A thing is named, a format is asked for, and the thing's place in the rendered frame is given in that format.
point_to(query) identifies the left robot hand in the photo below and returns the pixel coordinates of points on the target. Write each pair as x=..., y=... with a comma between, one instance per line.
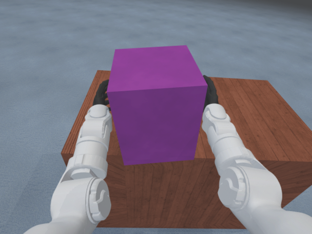
x=101, y=95

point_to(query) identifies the robot right upper arm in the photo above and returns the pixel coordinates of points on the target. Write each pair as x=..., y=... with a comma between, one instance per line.
x=254, y=196

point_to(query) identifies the carton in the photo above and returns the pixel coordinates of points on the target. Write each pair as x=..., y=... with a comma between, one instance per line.
x=156, y=96

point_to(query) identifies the right robot hand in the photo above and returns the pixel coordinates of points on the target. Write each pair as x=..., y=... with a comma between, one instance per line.
x=211, y=96

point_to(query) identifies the robot right forearm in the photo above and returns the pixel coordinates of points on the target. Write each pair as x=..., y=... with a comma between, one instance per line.
x=224, y=140

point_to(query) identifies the robot left forearm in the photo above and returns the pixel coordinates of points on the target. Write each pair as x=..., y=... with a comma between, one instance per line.
x=89, y=159

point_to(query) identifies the robot left upper arm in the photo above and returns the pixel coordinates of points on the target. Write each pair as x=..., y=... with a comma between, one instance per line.
x=77, y=207

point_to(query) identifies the pedestal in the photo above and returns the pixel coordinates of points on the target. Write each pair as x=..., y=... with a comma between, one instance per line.
x=184, y=194

